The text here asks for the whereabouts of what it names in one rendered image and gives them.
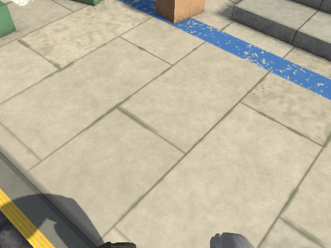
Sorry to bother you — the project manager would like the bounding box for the right robot thigh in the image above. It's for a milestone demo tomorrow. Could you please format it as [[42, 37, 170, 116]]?
[[210, 232, 255, 248]]

